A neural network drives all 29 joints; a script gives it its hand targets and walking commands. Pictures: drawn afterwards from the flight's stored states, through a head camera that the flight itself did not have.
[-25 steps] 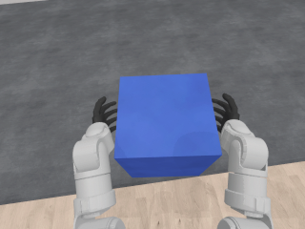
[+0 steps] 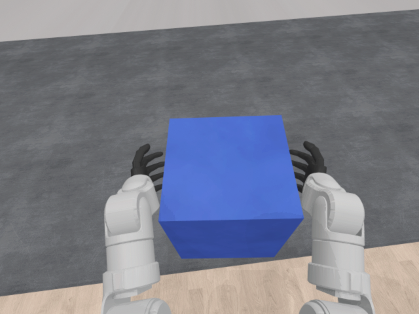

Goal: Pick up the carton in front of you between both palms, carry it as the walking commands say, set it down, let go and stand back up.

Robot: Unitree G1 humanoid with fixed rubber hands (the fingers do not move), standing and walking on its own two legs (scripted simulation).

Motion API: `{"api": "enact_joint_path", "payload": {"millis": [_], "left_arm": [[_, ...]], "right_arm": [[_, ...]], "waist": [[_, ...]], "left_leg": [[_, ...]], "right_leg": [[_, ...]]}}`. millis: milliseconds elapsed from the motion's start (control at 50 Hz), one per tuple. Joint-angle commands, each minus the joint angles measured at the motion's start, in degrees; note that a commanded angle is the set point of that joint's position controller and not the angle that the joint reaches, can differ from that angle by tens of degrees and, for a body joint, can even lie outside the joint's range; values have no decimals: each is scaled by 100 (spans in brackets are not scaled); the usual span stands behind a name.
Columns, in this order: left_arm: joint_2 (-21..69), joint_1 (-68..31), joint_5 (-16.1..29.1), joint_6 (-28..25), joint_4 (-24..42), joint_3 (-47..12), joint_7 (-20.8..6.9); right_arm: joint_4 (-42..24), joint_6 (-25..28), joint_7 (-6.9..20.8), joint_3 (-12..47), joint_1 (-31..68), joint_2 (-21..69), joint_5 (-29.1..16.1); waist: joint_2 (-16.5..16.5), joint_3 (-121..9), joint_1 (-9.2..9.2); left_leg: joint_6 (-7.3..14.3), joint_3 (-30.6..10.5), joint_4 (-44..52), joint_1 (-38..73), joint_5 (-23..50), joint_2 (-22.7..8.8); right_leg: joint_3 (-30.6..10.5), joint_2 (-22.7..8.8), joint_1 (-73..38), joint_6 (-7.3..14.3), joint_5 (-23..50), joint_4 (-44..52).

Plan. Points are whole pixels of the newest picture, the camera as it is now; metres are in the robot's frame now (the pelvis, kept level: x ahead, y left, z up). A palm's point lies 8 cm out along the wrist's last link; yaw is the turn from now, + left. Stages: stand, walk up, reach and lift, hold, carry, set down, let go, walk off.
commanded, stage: carry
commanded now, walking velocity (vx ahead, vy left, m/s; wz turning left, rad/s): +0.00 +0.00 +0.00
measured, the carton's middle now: (226, 194) +0.34 +0.00 +0.04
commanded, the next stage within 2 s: none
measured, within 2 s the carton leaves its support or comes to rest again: neither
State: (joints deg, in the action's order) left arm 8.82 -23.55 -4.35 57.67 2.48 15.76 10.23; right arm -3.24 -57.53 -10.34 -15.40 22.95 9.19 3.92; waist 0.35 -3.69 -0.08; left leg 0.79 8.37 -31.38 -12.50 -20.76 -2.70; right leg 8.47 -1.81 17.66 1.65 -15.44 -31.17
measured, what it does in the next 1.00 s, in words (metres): stands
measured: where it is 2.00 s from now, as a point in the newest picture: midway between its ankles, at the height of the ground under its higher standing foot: outside the picture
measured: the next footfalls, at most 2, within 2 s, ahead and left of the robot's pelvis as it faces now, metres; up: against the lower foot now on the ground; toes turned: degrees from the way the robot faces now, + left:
none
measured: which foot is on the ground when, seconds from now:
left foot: down 0.00-1.00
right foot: down 0.00-1.00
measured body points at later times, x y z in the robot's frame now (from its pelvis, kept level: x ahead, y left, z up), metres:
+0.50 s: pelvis -0.03 +0.01 +0.00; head -0.04 +0.01 +0.45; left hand +0.31 +0.16 +0.10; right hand +0.30 -0.15 +0.10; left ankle -0.05 +0.10 -0.73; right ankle +0.01 -0.10 -0.73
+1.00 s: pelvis -0.04 +0.02 +0.00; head -0.05 +0.02 +0.45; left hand +0.30 +0.18 +0.10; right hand +0.30 -0.14 +0.10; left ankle -0.05 +0.10 -0.73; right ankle +0.01 -0.10 -0.73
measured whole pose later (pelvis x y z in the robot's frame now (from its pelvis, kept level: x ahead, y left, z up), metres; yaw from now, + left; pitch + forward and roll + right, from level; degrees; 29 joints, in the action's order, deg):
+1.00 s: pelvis -0.04 +0.02 +0.00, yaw +0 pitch +1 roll -1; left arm 8.6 -25.8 -4.8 58.5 0.0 16.7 10.4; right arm -1.0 -58.4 -10.3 -16.6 25.0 9.2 4.7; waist 0.1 -3.8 0.1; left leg 2.6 9.2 -31.3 -15.0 -17.7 -1.6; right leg 7.9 -3.1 19.4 0.5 -10.9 -29.2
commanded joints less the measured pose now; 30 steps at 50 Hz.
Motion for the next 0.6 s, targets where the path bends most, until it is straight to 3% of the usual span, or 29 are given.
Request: {"api": "enact_joint_path", "payload": {"millis": [0,220,580], "left_arm": [[4103,-3183,821,-61,201,-3404,10],[4258,-3397,827,-7,30,-3318,9],[4273,-3408,836,6,72,-3332,8]], "right_arm": [[-117,52,-18,3321,3147,3998,-722],[42,-5,-7,3239,3377,4159,-735],[-24,-20,9,3274,3409,4192,-765]], "waist": [[-19,-1649,12],[-1,-1631,8],[6,-1798,20]], "left_leg": [[91,-566,491,263,1532,-631],[108,-595,628,106,1227,-641],[158,-619,544,104,1481,-658]], "right_leg": [[-677,-680,-835,106,1815,367],[-693,-680,-808,84,1530,482],[-677,-686,-794,57,1601,411]]}}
